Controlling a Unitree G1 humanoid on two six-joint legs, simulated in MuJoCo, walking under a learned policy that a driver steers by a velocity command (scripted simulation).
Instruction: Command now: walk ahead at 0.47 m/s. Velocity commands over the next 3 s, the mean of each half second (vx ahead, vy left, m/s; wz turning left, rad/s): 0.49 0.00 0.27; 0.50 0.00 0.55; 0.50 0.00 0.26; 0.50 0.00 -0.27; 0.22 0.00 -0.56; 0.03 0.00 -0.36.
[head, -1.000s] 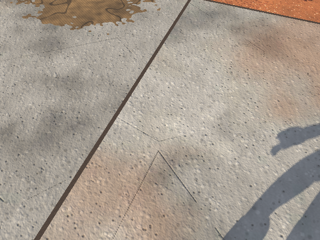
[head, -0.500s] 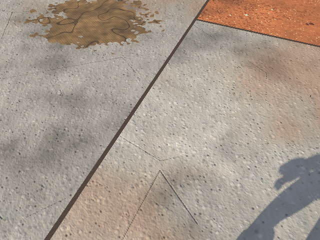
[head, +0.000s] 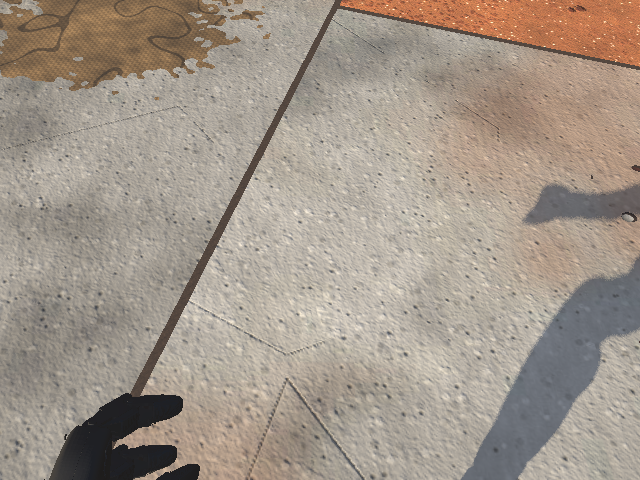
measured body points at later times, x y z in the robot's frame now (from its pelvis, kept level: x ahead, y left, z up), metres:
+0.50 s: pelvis +0.29 +0.00 +0.01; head +0.32 +0.02 +0.46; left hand +0.27 +0.29 -0.13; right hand +0.51 -0.20 -0.09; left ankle +0.45 +0.17 -0.69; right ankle +0.18 -0.11 -0.73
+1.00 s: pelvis +0.57 +0.10 +0.01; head +0.59 +0.13 +0.46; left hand +0.67 +0.42 -0.07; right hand +0.75 -0.14 -0.08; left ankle +0.46 +0.15 -0.73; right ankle +0.80 +0.03 -0.69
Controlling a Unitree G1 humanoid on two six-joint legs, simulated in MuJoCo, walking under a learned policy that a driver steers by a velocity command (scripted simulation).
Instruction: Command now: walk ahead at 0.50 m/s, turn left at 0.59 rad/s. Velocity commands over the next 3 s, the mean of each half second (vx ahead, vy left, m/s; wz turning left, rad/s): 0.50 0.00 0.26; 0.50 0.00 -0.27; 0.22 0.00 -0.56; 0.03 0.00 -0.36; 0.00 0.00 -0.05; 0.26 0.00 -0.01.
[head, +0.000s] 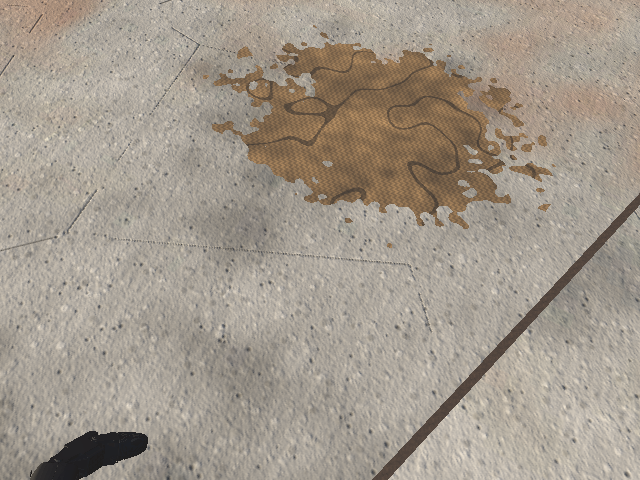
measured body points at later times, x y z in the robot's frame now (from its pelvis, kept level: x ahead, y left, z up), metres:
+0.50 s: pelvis +0.27 -0.01 +0.00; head +0.30 -0.01 +0.45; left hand +0.22 +0.26 -0.13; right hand +0.53 -0.20 -0.07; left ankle +0.41 +0.15 -0.71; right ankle +0.19 -0.14 -0.74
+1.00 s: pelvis +0.53 +0.05 +0.00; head +0.55 +0.04 +0.45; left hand +0.72 +0.28 -0.11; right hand +0.54 -0.24 -0.13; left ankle +0.43 +0.14 -0.74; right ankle +0.70 -0.11 -0.69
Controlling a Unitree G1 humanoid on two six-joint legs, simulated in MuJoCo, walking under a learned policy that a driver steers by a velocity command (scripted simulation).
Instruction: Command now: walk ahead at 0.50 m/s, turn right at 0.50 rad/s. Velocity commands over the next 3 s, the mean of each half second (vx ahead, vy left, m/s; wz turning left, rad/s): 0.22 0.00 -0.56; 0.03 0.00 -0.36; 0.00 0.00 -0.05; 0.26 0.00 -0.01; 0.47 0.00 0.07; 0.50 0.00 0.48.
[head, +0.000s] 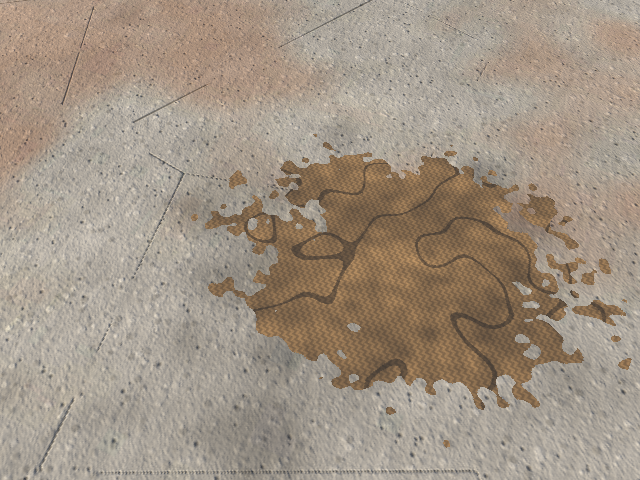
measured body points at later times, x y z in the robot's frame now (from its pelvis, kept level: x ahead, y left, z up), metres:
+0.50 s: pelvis +0.20 -0.03 +0.00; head +0.24 -0.05 +0.45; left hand +0.41 +0.22 -0.09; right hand +0.29 -0.34 -0.10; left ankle +0.32 +0.11 -0.70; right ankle +0.20 -0.12 -0.74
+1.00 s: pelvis +0.23 -0.03 +0.00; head +0.24 -0.05 +0.45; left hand +0.48 +0.13 -0.10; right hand +0.21 -0.32 -0.12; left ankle +0.32 +0.09 -0.74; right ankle +0.16 -0.13 -0.74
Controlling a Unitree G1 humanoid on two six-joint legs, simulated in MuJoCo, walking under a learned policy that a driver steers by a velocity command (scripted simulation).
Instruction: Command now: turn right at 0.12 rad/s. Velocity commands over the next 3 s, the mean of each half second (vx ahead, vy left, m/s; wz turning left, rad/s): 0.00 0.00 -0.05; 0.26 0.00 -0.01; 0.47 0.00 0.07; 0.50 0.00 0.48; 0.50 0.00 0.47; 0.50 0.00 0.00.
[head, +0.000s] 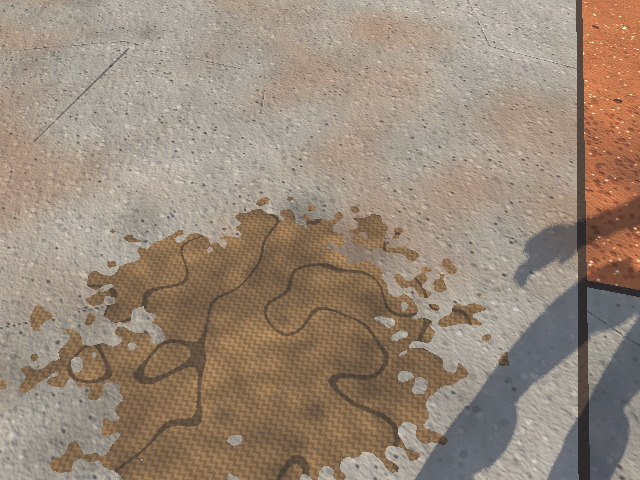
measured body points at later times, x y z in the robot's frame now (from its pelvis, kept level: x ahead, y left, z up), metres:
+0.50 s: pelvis +0.02 -0.01 +0.00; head +0.02 -0.02 +0.45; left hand +0.12 +0.24 -0.12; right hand +0.09 -0.29 -0.13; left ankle +0.03 +0.15 -0.74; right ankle -0.01 -0.12 -0.74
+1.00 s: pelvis +0.13 +0.05 +0.01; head +0.13 +0.07 +0.46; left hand +0.25 +0.32 -0.12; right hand +0.09 -0.21 -0.12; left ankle +0.06 +0.13 -0.74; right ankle +0.15 -0.11 -0.66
